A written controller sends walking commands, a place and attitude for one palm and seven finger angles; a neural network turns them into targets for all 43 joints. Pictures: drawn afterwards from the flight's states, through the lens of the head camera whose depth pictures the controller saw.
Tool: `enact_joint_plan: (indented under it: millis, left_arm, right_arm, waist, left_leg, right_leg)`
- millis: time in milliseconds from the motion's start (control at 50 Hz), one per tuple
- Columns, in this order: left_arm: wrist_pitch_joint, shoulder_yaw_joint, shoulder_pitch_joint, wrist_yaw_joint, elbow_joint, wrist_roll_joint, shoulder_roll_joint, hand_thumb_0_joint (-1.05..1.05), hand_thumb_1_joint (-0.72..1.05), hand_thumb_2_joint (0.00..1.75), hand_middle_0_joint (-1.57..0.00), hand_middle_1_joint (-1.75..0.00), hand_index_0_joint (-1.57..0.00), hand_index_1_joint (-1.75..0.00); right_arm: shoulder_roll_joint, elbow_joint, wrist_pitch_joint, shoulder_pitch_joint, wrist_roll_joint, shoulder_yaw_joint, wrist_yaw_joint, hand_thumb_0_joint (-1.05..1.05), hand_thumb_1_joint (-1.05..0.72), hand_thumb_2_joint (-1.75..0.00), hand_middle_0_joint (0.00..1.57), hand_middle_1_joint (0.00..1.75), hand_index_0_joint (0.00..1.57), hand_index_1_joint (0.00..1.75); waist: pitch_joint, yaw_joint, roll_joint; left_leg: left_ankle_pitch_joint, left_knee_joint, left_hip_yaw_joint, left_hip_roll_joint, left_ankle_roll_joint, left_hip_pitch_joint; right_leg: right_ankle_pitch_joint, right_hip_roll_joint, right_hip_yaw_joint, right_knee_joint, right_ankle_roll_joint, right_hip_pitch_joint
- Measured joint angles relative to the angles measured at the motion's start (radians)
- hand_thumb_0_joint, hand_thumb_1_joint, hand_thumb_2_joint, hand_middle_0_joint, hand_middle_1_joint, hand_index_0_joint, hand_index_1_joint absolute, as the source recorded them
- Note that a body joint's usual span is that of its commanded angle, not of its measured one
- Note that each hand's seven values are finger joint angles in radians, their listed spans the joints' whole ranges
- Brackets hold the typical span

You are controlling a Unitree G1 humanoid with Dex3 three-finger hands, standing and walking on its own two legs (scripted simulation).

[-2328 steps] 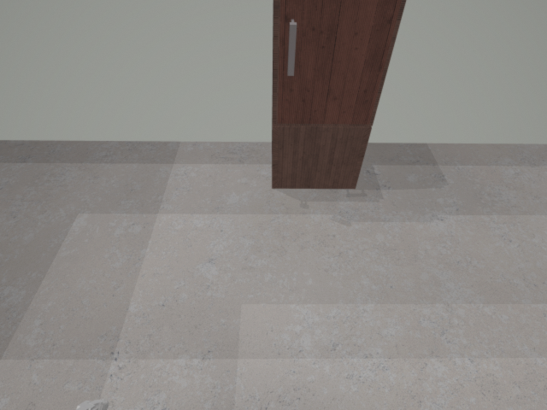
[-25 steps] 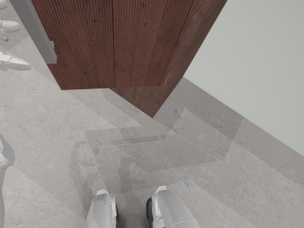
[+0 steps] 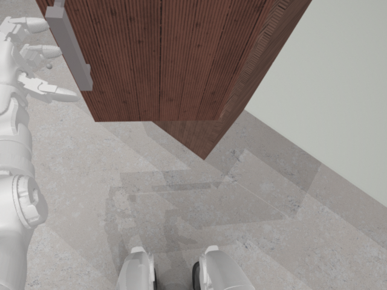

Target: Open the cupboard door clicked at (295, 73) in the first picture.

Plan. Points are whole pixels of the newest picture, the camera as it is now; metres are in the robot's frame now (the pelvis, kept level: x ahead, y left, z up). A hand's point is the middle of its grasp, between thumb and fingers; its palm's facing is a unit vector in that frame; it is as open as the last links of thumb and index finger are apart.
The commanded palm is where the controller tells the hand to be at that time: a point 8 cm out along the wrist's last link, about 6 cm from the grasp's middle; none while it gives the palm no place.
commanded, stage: slide the fingers in behind the handle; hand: left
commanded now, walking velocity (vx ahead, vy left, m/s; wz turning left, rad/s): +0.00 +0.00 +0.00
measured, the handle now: (74, 47) +0.57 +0.20 +0.07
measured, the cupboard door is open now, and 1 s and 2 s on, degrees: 42 41 42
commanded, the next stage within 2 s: close the thumb around the handle in 0.88 s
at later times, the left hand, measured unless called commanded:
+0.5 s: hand (60, 72) +0.51 +0.21 +0.07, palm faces +0.10 -0.99 +0.00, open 15.5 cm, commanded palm +0.50 +0.20 +0.07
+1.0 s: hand (85, 66) +0.52 +0.17 +0.08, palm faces +0.03 -1.00 -0.02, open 14.1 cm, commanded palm +0.50 +0.22 +0.07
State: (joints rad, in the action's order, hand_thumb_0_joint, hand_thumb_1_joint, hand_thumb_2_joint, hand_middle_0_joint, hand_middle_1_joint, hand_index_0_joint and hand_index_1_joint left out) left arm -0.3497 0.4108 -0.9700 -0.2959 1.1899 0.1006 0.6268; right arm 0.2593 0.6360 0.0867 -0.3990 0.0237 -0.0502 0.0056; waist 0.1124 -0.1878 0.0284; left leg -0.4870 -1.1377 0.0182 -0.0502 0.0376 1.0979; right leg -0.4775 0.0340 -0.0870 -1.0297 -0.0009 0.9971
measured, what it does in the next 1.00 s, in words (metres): stands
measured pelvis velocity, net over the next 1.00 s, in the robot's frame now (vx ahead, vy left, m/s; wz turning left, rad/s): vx -0.01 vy -0.01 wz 0.00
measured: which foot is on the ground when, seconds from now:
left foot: down 0.00-1.00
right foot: down 0.00-1.00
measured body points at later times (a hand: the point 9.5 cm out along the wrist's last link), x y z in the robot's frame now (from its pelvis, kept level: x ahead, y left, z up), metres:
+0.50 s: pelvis +0.00 -0.01 +0.00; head +0.14 +0.03 +0.43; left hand +0.50 +0.27 +0.07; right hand +0.01 -0.27 -0.10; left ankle +0.02 +0.09 -0.65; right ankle +0.00 -0.13 -0.65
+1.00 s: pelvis -0.01 -0.01 +0.00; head +0.14 +0.01 +0.43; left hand +0.51 +0.23 +0.08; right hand -0.01 -0.27 -0.11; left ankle +0.02 +0.09 -0.65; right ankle +0.00 -0.13 -0.65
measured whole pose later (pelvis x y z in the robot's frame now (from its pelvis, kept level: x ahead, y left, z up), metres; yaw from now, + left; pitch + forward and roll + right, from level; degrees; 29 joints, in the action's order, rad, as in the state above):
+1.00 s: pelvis -0.01 -0.01 +0.00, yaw +0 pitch +24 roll -4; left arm -0.42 0.40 -0.98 -0.22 1.24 0.06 0.53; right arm 0.26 0.62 0.08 -0.39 0.02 -0.05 0.02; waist 0.12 -0.20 0.04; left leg -0.48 -1.14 0.00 -0.05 0.02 1.07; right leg -0.49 0.04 -0.07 -1.07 0.02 1.00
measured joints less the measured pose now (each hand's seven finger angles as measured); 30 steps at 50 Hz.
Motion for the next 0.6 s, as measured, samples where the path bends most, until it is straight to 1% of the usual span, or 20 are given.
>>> enact_joint_plan:
  millis: [120,220,500,600]
  left_arm:
    - [-0.019,-0.030,0.011,0.035,-0.002,0.013,-0.042,-0.01,-0.50,0.30,-0.29,-1.20,-0.15,-1.15]
    - [-0.032,-0.056,0.002,0.062,0.013,0.015,-0.058,-0.01,-0.50,0.30,-0.29,-1.20,-0.12,-1.15]
    - [-0.048,-0.118,0.017,0.117,-0.002,0.042,-0.108,-0.01,-0.50,0.30,-0.30,-1.20,0.00,-1.10]
    - [-0.061,-0.127,0.029,0.137,-0.003,0.045,-0.127,-0.01,-0.50,0.30,-0.30,-1.20,0.00,-1.06]
  right_arm:
    - [-0.006,0.019,-0.001,0.005,0.004,0.007,0.007,0.00,-0.91,-0.90,0.21,0.30,0.21,0.29]
    - [-0.007,0.029,-0.007,0.011,0.006,0.010,0.009,0.00,-0.91,-0.90,0.21,0.30,0.21,0.29]
    - [-0.008,0.051,-0.020,0.016,0.011,0.026,0.022,0.00,-0.91,-0.90,0.21,0.30,0.20,0.29]
    - [-0.009,0.060,-0.023,0.019,0.012,0.029,0.026,0.00,-0.91,-0.90,0.21,0.30,0.20,0.29]
  waist:
    - [0.005,0.013,-0.002]
    - [0.006,0.016,-0.004]
    - [0.010,0.031,0.000]
    - [0.011,0.036,0.002]
  left_leg:
    - [0.001,0.008,0.008,0.005,-0.004,-0.016]
    - [0.001,0.007,0.018,0.010,-0.008,-0.019]
    - [0.006,0.012,0.032,0.017,-0.016,-0.027]
    - [0.007,0.017,0.034,0.019,-0.017,-0.037]
  right_leg:
    - [-0.004,-0.003,-0.008,0.007,0.003,-0.019]
    - [-0.009,-0.007,-0.017,0.003,0.008,-0.025]
    - [-0.014,-0.012,-0.031,0.003,0.015,-0.037]
    - [-0.014,-0.013,-0.032,0.007,0.016,-0.048]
